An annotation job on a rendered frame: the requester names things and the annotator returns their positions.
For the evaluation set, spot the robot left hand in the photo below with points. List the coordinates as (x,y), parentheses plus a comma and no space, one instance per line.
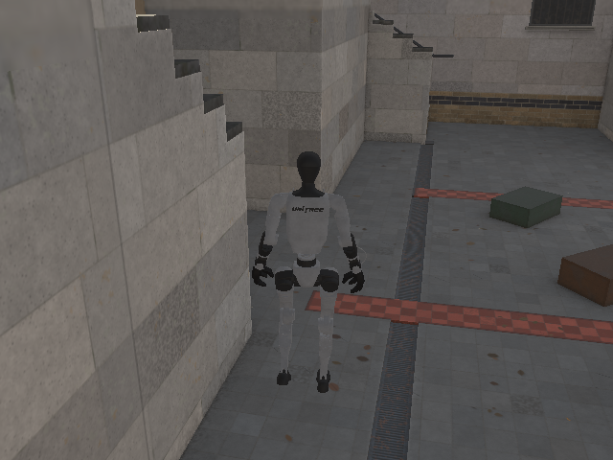
(257,273)

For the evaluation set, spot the robot right shin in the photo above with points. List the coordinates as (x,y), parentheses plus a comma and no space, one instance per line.
(325,347)

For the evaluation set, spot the robot left forearm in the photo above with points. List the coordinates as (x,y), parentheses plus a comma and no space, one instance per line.
(263,254)

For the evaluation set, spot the right robot upper arm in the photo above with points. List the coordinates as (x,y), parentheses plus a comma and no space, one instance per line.
(337,202)

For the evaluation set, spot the right robot foot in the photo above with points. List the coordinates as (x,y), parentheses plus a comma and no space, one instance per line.
(323,384)

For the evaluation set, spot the robot right forearm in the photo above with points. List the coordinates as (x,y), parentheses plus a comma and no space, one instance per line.
(352,257)

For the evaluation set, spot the robot right hand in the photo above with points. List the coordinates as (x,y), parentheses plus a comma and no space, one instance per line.
(359,278)

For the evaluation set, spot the left robot upper arm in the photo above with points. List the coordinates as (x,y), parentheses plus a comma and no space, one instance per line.
(277,202)

